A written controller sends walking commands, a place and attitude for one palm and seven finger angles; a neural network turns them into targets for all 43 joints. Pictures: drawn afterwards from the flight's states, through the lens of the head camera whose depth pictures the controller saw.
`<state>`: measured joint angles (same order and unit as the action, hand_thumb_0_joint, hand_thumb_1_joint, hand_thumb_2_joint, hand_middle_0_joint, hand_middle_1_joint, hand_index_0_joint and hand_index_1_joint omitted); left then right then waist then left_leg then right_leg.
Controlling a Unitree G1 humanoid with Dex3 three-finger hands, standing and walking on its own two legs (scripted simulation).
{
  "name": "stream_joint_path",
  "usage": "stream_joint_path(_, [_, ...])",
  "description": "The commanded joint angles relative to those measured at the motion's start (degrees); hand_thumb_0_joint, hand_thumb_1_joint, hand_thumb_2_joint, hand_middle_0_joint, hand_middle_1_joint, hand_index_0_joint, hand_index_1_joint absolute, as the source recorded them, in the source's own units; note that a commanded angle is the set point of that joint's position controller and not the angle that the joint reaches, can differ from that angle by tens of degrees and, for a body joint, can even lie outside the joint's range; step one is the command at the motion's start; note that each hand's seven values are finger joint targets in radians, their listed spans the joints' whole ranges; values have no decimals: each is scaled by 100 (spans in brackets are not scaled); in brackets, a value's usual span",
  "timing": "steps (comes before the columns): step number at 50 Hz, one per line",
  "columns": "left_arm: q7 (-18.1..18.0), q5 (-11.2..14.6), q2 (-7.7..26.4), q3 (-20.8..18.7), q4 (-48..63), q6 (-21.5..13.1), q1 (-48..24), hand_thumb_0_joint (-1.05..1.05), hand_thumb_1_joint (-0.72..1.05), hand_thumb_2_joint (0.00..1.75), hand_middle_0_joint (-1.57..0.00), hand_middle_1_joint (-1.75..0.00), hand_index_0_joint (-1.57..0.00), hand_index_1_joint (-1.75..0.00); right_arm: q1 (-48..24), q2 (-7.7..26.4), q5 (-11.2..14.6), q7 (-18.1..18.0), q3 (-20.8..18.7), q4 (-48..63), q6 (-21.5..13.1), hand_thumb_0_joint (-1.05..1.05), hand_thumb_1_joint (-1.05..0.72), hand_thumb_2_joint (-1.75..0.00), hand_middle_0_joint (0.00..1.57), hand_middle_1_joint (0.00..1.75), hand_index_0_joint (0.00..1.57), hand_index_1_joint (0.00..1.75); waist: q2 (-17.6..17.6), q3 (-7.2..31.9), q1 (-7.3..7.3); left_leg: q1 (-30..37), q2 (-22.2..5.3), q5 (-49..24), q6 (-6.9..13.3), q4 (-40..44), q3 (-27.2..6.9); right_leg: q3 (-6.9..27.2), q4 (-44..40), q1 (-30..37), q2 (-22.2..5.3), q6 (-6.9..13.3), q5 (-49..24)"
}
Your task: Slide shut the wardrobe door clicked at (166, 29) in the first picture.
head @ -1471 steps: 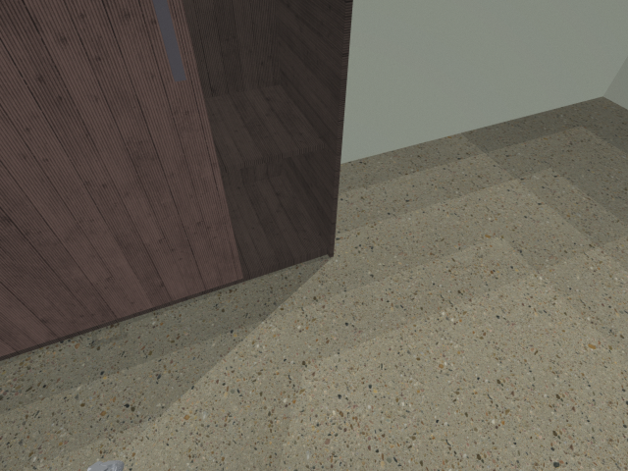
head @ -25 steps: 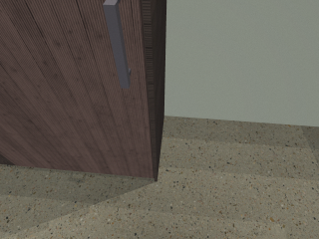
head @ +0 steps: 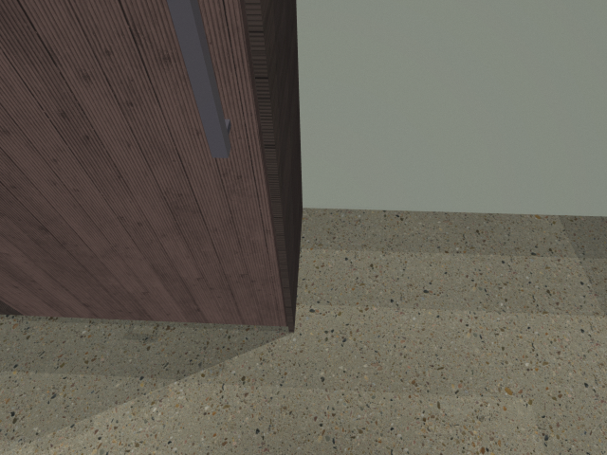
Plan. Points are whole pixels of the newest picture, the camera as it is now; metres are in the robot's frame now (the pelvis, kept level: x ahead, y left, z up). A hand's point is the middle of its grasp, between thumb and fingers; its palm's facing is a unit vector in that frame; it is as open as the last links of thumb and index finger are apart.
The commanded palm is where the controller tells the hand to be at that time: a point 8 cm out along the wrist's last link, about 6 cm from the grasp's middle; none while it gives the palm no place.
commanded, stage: come to a stop and stand still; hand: left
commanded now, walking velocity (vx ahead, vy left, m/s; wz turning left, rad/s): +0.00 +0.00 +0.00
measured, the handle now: (208, 76) +0.52 +0.14 +0.21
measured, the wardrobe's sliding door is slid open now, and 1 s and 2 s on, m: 0.00 0.00 0.00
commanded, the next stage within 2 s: look again from close up in 0.86 s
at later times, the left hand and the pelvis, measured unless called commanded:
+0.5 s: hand out of the picture +0.00 +0.17 -0.17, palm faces -0.02 -0.98 -0.21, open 7.3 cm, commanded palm none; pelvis -0.01 +0.00 +0.00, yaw -1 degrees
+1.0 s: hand out of the picture +0.02 +0.20 -0.17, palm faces -0.03 -0.97 -0.22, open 7.4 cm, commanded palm none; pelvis +0.00 +0.02 +0.00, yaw -2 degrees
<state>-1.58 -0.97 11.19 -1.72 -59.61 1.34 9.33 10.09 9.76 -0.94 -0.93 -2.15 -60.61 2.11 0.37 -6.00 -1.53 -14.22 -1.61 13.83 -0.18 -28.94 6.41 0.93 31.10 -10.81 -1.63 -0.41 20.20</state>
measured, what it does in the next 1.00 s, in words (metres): stands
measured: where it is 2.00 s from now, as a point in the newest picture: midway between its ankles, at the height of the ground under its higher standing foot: outside the picture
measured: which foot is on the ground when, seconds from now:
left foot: down 0.00-1.00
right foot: down 0.00-1.00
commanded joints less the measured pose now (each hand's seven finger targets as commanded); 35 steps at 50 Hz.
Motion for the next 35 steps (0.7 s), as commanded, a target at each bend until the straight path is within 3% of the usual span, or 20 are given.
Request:
stream_joint_path(1, [-52,19,737,-83,77,-184,222,0,90,90,-20,-30,-20,-30,376,536,4,-23,-91,22,-128,0,-90,-90,20,30,20,30,-768,629,-1,783,-324,-936,51,311,-424,568,-1033,-263,-633,312,-2286])
stream_joint_path(3, [-59,42,655,-55,-12,-197,289,0,90,90,-20,-30,-20,-30,407,566,6,-39,-67,-109,-158,0,-90,-90,20,30,20,30,-506,666,8,881,-436,-1071,49,492,-466,470,-1050,-168,-527,264,-2174])
stream_joint_path(5, [-59,46,582,-38,-96,-176,332,0,90,90,-20,-30,-20,-30,406,500,1,-43,-39,-224,-152,0,-90,-90,20,30,20,30,-247,418,23,811,-472,-838,53,673,-489,459,-1240,-279,-448,247,-1525])
stream_joint_path(7, [-57,49,519,-29,-178,-178,399,0,90,90,-20,-30,-20,-30,443,474,-14,-53,-16,-298,-151,0,-90,-90,20,30,20,30,-171,296,45,766,-472,-661,42,779,-502,489,-1391,-303,-412,253,-1201])
stream_joint_path(12, [-54,64,468,-2,-310,-206,528,0,90,90,-20,-30,-20,-30,596,448,-20,-77,18,-438,-183,0,-90,-90,20,30,20,30,-49,332,51,817,-515,-708,32,899,-510,453,-1500,-189,-381,259,-1198])
stream_joint_path(16, [-56,65,409,16,-391,-203,633,0,90,90,-20,-30,-20,-30,654,405,-20,-88,30,-490,-180,0,-90,-90,20,30,20,30,-63,87,66,763,-515,-607,29,989,-526,426,-1603,-292,-367,255,-986])
stream_joint_path(17, [-293,-48,468,62,-446,-394,1298,0,90,90,-20,-30,-20,-30,136,584,53,-30,40,5,-339,0,-90,-90,20,30,20,30,-387,171,367,201,-529,-769,-118,-515,-282,867,-1245,-129,-830,-26,-3987])
stream_joint_path(18, [-249,3,756,38,-133,-446,911,0,90,90,-20,-30,-20,-30,588,301,48,22,70,157,-265,0,-90,-90,20,30,20,30,-346,576,-33,24,-296,572,-44,-347,-444,987,-1224,33,-1030,290,-2811])
stream_joint_path(19, [-215,14,813,23,-14,-473,703,0,90,90,-20,-30,-20,-30,618,305,0,70,67,131,-204,0,-90,-90,20,30,20,30,-139,676,-17,237,-260,420,-54,-275,-426,970,-1272,-237,-942,476,-1511])
stream_joint_path(20, [-185,25,739,34,82,-473,622,0,90,90,-20,-30,-20,-30,807,362,-15,63,57,183,-235,0,-90,-90,20,30,20,30,-7,637,-115,372,-217,125,-9,-105,-503,846,-1134,-529,-686,486,-722])
stream_joint_path(22, [-150,31,557,76,141,-424,669,0,90,90,-20,-30,-20,-30,869,445,-23,47,70,225,-290,0,-90,-90,20,30,20,30,-31,252,-58,118,-338,-42,64,152,-619,649,-960,-782,-362,405,-138])
stream_joint_path(24, [-126,6,455,99,140,-365,821,0,90,90,-20,-30,-20,-30,861,499,-35,29,71,285,-338,0,-90,-90,20,30,20,30,305,174,32,4,-441,-165,153,368,-774,462,-695,-724,-196,344,-188])
stream_joint_path(28, [-102,10,388,133,110,-308,1034,0,90,90,-20,-30,-20,-30,772,616,-12,-7,65,345,-372,0,-90,-90,20,30,20,30,-156,166,133,-54,-512,-49,232,499,-827,404,-544,-627,-150,274,-400])
stream_joint_path(31, [-90,-4,412,123,126,-271,1064,0,90,90,-20,-30,-20,-30,729,671,-18,-12,63,306,-375,0,-90,-90,20,30,20,30,-61,40,157,-155,-557,229,271,704,-917,341,-480,-650,-116,251,-392])
stream_joint_path(35, [-79,-6,485,104,122,-277,1101,0,90,90,-20,-30,-20,-30,649,745,-5,-23,44,272,-410,0,-90,-90,20,30,20,30,-17,260,179,48,-569,-110,294,674,-852,352,-462,-523,-156,226,-745])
